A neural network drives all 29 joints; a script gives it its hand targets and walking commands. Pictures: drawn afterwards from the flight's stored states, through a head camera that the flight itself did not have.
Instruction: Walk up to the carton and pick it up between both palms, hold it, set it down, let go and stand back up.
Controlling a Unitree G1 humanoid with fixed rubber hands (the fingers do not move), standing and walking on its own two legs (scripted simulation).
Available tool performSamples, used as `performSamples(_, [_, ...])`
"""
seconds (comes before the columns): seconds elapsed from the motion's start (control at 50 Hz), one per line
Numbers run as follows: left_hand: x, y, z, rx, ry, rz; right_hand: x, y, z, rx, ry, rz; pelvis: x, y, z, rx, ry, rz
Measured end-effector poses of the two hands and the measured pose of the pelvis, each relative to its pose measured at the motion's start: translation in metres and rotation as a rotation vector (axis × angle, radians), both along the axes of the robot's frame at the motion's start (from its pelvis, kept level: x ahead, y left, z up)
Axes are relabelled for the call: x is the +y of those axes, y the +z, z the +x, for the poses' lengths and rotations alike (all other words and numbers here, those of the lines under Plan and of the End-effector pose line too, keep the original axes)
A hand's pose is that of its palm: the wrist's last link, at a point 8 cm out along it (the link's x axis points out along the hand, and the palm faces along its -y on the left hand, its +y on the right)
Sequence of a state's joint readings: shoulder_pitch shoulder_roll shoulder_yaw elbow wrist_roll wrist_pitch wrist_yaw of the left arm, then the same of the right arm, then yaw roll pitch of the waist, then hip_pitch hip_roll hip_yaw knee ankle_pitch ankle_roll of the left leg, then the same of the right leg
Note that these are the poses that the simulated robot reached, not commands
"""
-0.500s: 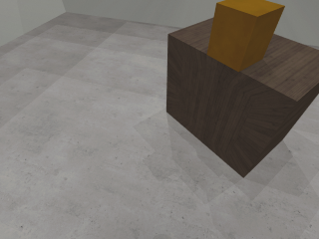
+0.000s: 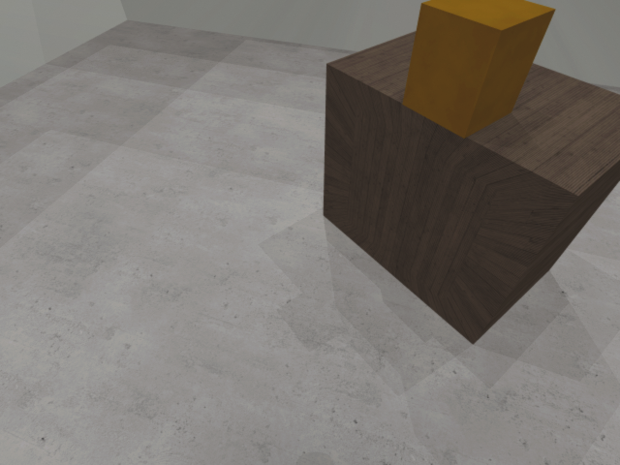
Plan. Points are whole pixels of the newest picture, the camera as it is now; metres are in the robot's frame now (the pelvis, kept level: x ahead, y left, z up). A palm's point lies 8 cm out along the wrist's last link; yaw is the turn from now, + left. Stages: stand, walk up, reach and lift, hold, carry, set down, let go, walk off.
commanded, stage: walk up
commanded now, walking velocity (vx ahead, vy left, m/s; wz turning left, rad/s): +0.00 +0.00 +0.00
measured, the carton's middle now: (470, 62) +1.00 -0.37 +0.07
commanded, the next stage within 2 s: none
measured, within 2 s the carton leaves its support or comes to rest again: neither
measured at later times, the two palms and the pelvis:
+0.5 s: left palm out of the picture +0.15 +0.24 -0.09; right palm out of the picture +0.11 -0.40 -0.12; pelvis +0.07 -0.07 -0.01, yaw -10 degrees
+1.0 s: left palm (169, 322) +0.38 +0.28 -0.12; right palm (556, 381) +0.26 -0.34 -0.08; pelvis +0.26 +0.00 +0.00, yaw -20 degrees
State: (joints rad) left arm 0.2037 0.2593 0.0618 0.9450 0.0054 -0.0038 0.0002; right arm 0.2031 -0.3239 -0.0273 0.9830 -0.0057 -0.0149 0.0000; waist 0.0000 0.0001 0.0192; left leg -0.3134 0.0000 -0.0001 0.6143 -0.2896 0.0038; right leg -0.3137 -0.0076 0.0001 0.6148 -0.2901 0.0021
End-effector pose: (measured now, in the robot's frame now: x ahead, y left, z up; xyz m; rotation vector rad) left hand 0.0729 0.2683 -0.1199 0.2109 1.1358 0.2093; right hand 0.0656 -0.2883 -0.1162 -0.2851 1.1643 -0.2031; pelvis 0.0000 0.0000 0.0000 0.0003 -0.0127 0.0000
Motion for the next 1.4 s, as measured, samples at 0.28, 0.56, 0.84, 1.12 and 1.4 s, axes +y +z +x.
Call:
performSamples(0.28, [0.009,0.02,0.024,0.042,-0.077,0.051,-0.037,0.014,-0.003,0.013,-0.042,-0.027,-0.014,0.011,0.014,0.022,-0.054,-0.007])
performSamples(0.56, [-0.032,0.038,0.093,0.108,-0.17,0.179,-0.117,-0.003,0.064,-0.067,-0.139,-0.007,-0.075,0.0,0.089,0.014,-0.186,0.029])
performSamples(0.84, [-0.011,0.008,0.22,0.113,-0.29,0.173,-0.099,0.011,0.156,-0.12,-0.217,-0.072,-0.044,-0.013,0.19,0.044,-0.304,-0.046])
performSamples(1.12, [0.026,0.005,0.36,0.116,-0.398,0.104,-0.028,0.051,0.233,-0.101,-0.316,-0.101,0.012,0.012,0.303,0.024,-0.379,-0.113])
performSamples(1.4, [0.089,0.014,0.427,0.159,-0.352,0.297,-0.014,0.028,0.32,-0.158,-0.374,-0.093,0.04,-0.009,0.385,0.003,-0.43,-0.074])
